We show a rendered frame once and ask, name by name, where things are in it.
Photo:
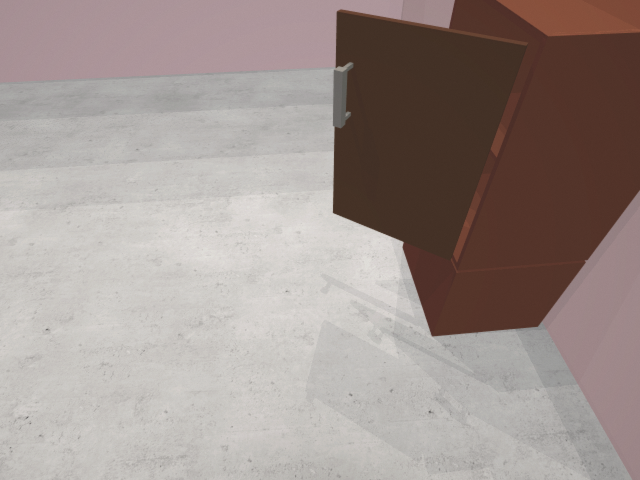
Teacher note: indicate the cupboard door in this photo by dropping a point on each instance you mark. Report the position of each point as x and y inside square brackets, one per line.
[426, 103]

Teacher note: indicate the handle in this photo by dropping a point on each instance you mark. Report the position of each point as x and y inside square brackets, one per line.
[339, 95]

